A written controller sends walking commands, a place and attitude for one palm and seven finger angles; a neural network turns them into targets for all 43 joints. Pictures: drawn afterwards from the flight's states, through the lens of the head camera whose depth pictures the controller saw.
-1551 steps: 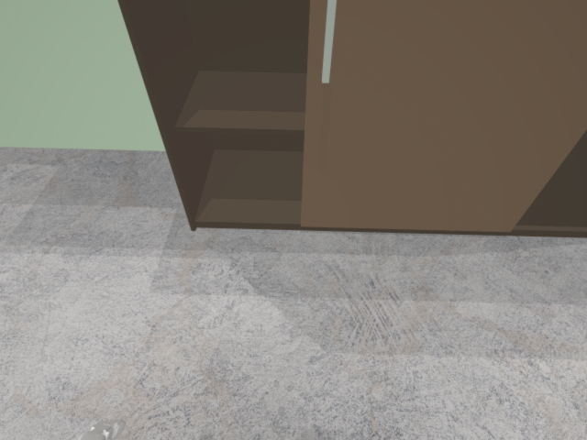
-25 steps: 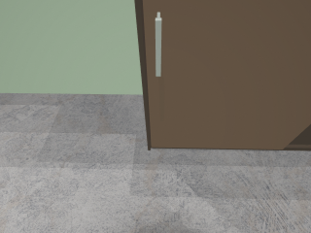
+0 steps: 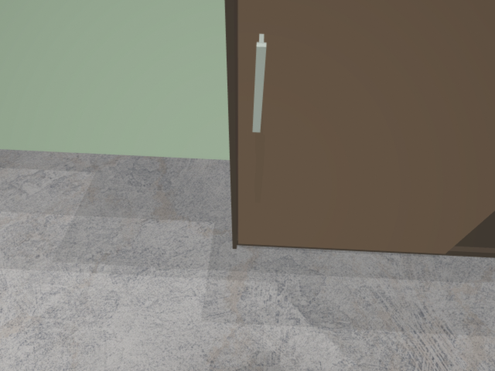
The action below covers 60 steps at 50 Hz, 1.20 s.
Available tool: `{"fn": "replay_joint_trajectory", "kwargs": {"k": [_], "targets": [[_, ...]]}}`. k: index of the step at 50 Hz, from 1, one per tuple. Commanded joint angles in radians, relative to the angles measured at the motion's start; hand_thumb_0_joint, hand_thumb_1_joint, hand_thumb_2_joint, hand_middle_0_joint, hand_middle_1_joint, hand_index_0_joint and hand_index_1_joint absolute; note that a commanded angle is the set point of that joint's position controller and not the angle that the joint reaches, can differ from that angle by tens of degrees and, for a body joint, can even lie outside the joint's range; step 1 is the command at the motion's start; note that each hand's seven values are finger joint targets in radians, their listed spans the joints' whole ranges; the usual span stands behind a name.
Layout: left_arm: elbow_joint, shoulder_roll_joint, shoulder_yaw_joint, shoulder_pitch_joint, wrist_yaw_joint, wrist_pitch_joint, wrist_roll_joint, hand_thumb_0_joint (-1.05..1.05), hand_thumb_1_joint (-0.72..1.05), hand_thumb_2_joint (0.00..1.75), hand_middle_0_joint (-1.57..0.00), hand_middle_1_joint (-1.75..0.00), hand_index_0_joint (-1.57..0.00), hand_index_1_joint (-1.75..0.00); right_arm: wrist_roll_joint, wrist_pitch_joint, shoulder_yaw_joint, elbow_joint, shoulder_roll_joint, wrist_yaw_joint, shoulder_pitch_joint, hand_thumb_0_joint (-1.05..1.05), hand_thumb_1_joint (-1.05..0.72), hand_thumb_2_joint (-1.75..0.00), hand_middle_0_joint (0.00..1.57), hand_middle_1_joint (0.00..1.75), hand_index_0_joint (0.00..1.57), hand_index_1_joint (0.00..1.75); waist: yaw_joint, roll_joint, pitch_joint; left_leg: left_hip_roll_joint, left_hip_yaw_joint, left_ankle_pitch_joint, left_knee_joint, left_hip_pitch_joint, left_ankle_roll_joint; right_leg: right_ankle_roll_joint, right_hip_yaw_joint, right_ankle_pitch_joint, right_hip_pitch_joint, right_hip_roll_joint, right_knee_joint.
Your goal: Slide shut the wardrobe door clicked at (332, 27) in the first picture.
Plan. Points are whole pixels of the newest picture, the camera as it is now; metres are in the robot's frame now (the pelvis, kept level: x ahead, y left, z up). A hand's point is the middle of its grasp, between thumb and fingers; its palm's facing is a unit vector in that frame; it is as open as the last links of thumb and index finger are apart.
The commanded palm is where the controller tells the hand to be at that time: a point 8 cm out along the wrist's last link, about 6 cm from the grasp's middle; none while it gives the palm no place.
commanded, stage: let the arm hang, fingers relaxed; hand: right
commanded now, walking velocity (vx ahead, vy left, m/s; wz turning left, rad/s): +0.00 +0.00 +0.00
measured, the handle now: (258, 86) +0.69 +0.03 +0.09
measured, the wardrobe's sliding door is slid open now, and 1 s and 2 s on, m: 0.00 0.00 0.00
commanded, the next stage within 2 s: look to check the result in 0.06 s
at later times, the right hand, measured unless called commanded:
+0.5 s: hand out of the picture +0.08 -0.20 -0.16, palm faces -0.01 +0.96 -0.27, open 7.4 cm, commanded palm none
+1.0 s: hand out of the picture +0.12 -0.21 -0.16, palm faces -0.01 +0.96 -0.29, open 7.4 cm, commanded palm none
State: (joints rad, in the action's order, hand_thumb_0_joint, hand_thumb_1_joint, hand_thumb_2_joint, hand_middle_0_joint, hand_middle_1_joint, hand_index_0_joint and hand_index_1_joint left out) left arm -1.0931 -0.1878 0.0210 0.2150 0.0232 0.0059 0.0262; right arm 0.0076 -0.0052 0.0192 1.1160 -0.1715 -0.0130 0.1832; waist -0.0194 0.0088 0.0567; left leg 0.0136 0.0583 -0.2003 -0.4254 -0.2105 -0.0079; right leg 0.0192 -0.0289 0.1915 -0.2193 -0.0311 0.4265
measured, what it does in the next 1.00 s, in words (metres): stands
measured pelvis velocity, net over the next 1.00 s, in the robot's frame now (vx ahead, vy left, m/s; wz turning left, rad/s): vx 0.04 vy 0.02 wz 0.01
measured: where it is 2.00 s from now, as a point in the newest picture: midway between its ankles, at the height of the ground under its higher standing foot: outside the picture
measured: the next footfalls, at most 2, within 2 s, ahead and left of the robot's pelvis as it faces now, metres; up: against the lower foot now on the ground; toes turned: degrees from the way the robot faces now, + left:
none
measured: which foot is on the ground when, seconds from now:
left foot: down 0.00-1.00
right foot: down 0.00-1.00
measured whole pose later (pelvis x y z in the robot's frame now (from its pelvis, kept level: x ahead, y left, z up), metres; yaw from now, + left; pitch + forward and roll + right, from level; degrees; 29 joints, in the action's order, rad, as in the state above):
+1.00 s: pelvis +0.04 +0.02 +0.01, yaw +0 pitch -1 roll +0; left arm -1.12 -0.28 0.01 0.12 0.02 0.00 0.02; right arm 0.00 -0.01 0.03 1.12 -0.27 -0.01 0.11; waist -0.02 0.01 0.07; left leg 0.04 0.06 -0.21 -0.34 -0.12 0.02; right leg 0.00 -0.03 0.21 -0.12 -0.01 0.35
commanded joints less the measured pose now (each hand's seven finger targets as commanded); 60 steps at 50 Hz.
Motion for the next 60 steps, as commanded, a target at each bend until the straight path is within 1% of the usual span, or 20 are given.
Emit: {"fn": "replay_joint_trajectory", "kwargs": {"k": [1,2,4,7,10,14,17,18,19,25,28,29,32,34,40,46,49,51,57,60], "targets": [[0.028,-0.128,0.02,0.034,0.009,-0.015,-0.003,0.0,0.9,0.9,-0.2,-0.3,-0.2,-0.3,0.003,-0.015,0.029,-0.031,-0.158,-0.012,0.022,0.0,-0.9,-0.9,0.2,0.3,0.2,0.3,0.004,0.003,-0.019,-0.084,0.066,-0.006,0.099,-0.017,0.052,0.023,-0.085,-0.036,0.036,0.102,-0.09],[0.027,-0.134,0.02,0.032,0.01,-0.015,-0.003,0.0,0.9,0.9,-0.2,-0.3,-0.2,-0.3,0.002,-0.016,0.03,-0.031,-0.163,-0.011,0.018,0.0,-0.9,-0.9,0.2,0.3,0.2,0.3,0.004,0.014,-0.032,-0.084,0.069,-0.005,0.102,-0.008,0.052,0.022,-0.085,-0.038,0.039,0.102,-0.089],[0.028,-0.145,0.021,0.017,0.01,-0.015,-0.005,0.0,0.9,0.9,-0.2,-0.3,-0.2,-0.3,0.002,-0.017,0.03,-0.032,-0.172,-0.012,0.015,0.0,-0.9,-0.9,0.2,0.3,0.2,0.3,0.006,-0.005,-0.034,-0.085,0.067,0.025,0.101,-0.003,0.054,0.022,-0.084,-0.071,0.052,0.104,-0.081],[0.023,-0.153,0.018,0.006,0.01,-0.015,-0.003,0.0,0.9,0.9,-0.2,-0.3,-0.2,-0.3,0.001,-0.016,0.031,-0.028,-0.179,-0.011,0.001,0.0,-0.9,-0.9,0.2,0.3,0.2,0.3,0.005,0.012,-0.038,-0.088,0.07,0.026,0.107,0.003,0.054,0.02,-0.082,-0.072,0.062,0.108,-0.089],[0.022,-0.163,0.018,0.0,0.009,-0.013,-0.004,0.0,0.9,0.9,-0.2,-0.3,-0.2,-0.3,0.001,-0.016,0.031,-0.028,-0.19,-0.01,-0.013,0.0,-0.9,-0.9,0.2,0.3,0.2,0.3,0.002,-0.019,-0.034,-0.088,0.069,0.032,0.114,0.009,0.053,0.019,-0.082,-0.08,0.065,0.109,-0.089],[0.023,-0.182,0.018,-0.02,0.009,-0.015,-0.006,0.0,0.9,0.9,-0.2,-0.3,-0.2,-0.3,0.0,-0.017,0.033,-0.03,-0.207,-0.011,-0.019,0.0,-0.9,-0.9,0.2,0.3,0.2,0.3,0.005,0.003,-0.056,-0.092,0.071,0.087,0.11,0.026,0.055,0.018,-0.078,-0.122,0.09,0.113,-0.082],[0.017,-0.19,0.017,-0.028,0.009,-0.014,-0.005,0.0,0.9,0.9,-0.2,-0.3,-0.2,-0.3,-0.002,-0.018,0.033,-0.029,-0.222,-0.01,-0.034,0.0,-0.9,-0.9,0.2,0.3,0.2,0.3,0.003,-0.009,-0.053,-0.095,0.072,0.096,0.116,0.034,0.054,0.014,-0.075,-0.121,0.092,0.114,-0.088],[0.017,-0.193,0.018,-0.031,0.009,-0.015,-0.005,0.0,0.9,0.9,-0.2,-0.3,-0.2,-0.3,-0.002,-0.019,0.034,-0.03,-0.223,-0.01,-0.033,0.0,-0.9,-0.9,0.2,0.3,0.2,0.3,0.004,-0.011,-0.067,-0.097,0.075,0.112,0.116,0.042,0.055,0.015,-0.075,-0.13,0.101,0.113,-0.085],[0.022,-0.201,0.018,-0.033,0.009,-0.015,-0.007,0.0,0.9,0.9,-0.2,-0.3,-0.2,-0.3,-0.001,-0.021,0.035,-0.032,-0.229,-0.011,-0.033,0.0,-0.9,-0.9,0.2,0.3,0.2,0.3,0.003,-0.029,-0.07,-0.095,0.074,0.14,0.112,0.044,0.055,0.015,-0.075,-0.15,0.108,0.115,-0.08],[0.016,-0.213,0.017,-0.055,0.008,-0.013,-0.005,0.0,0.9,0.9,-0.2,-0.3,-0.2,-0.3,-0.001,-0.018,0.036,-0.034,-0.238,-0.01,-0.055,0.0,-0.9,-0.9,0.2,0.3,0.2,0.3,0.002,-0.007,-0.05,-0.095,0.075,0.104,0.127,0.04,0.054,0.012,-0.075,-0.124,0.107,0.119,-0.097],[0.016,-0.222,0.018,-0.061,0.008,-0.016,-0.005,0.0,0.9,0.9,-0.2,-0.3,-0.2,-0.3,-0.002,-0.021,0.038,-0.037,-0.249,-0.009,-0.064,0.0,-0.9,-0.9,0.2,0.3,0.2,0.3,0.002,-0.001,-0.07,-0.096,0.077,0.149,0.121,0.061,0.054,0.01,-0.074,-0.155,0.117,0.121,-0.097],[0.021,-0.226,0.018,-0.062,0.008,-0.017,-0.007,0.0,0.9,0.9,-0.2,-0.3,-0.2,-0.3,-0.001,-0.023,0.039,-0.038,-0.253,-0.009,-0.058,0.0,-0.9,-0.9,0.2,0.3,0.2,0.3,0.005,-0.017,-0.08,-0.098,0.074,0.169,0.12,0.067,0.053,0.011,-0.072,-0.169,0.124,0.122,-0.09],[0.019,-0.232,0.017,-0.072,0.009,-0.017,-0.005,0.0,0.9,0.9,-0.2,-0.3,-0.2,-0.3,-0.003,-0.021,0.037,-0.039,-0.252,-0.008,-0.069,0.0,-0.9,-0.9,0.2,0.3,0.2,0.3,0.004,-0.003,-0.074,-0.098,0.072,0.165,0.118,0.067,0.053,0.01,-0.074,-0.166,0.126,0.124,-0.1],[0.021,-0.237,0.017,-0.077,0.009,-0.019,-0.007,0.0,0.9,0.9,-0.2,-0.3,-0.2,-0.3,-0.002,-0.022,0.04,-0.042,-0.26,-0.009,-0.067,0.0,-0.9,-0.9,0.2,0.3,0.2,0.3,0.006,0.003,-0.081,-0.1,0.072,0.197,0.117,0.075,0.054,0.01,-0.071,-0.193,0.133,0.125,-0.096],[0.02,-0.245,0.017,-0.087,0.008,-0.019,-0.007,0.0,0.9,0.9,-0.2,-0.3,-0.2,-0.3,-0.002,-0.023,0.041,-0.043,-0.268,-0.008,-0.079,0.0,-0.9,-0.9,0.2,0.3,0.2,0.3,0.004,-0.007,-0.075,-0.104,0.072,0.203,0.123,0.082,0.053,0.008,-0.07,-0.191,0.135,0.127,-0.104],[0.022,-0.253,0.018,-0.09,0.009,-0.022,-0.007,0.0,0.9,0.9,-0.2,-0.3,-0.2,-0.3,-0.003,-0.024,0.041,-0.048,-0.274,-0.007,-0.08,0.0,-0.9,-0.9,0.2,0.3,0.2,0.3,0.004,0.0,-0.093,-0.106,0.071,0.234,0.118,0.093,0.053,0.008,-0.069,-0.22,0.155,0.131,-0.104],[0.025,-0.263,0.019,-0.091,0.01,-0.022,-0.008,0.0,0.9,0.9,-0.2,-0.3,-0.2,-0.3,-0.002,-0.026,0.042,-0.05,-0.282,-0.008,-0.08,0.0,-0.9,-0.9,0.2,0.3,0.2,0.3,0.004,-0.013,-0.095,-0.104,0.07,0.252,0.118,0.097,0.054,0.008,-0.067,-0.234,0.16,0.133,-0.101],[0.022,-0.26,0.019,-0.093,0.01,-0.021,-0.007,0.0,0.9,0.9,-0.2,-0.3,-0.2,-0.3,-0.002,-0.024,0.042,-0.049,-0.28,-0.008,-0.087,0.0,-0.9,-0.9,0.2,0.3,0.2,0.3,0.003,-0.011,-0.078,-0.104,0.071,0.24,0.121,0.091,0.054,0.007,-0.068,-0.221,0.152,0.133,-0.11],[0.02,-0.267,0.018,-0.095,0.009,-0.023,-0.008,0.0,0.9,0.9,-0.2,-0.3,-0.2,-0.3,-0.002,-0.024,0.042,-0.048,-0.287,-0.006,-0.088,0.0,-0.9,-0.9,0.2,0.3,0.2,0.3,0.003,0.002,-0.086,-0.106,0.072,0.222,0.126,0.096,0.054,0.008,-0.068,-0.211,0.158,0.135,-0.116],[0.02,-0.268,0.019,-0.101,0.009,-0.022,-0.008,0.0,0.9,0.9,-0.2,-0.3,-0.2,-0.3,-0.002,-0.024,0.041,-0.046,-0.289,-0.006,-0.087,0.0,-0.9,-0.9,0.2,0.3,0.2,0.3,0.003,-0.012,-0.073,-0.106,0.075,0.221,0.131,0.087,0.054,0.008,-0.068,-0.205,0.158,0.134,-0.117]]}}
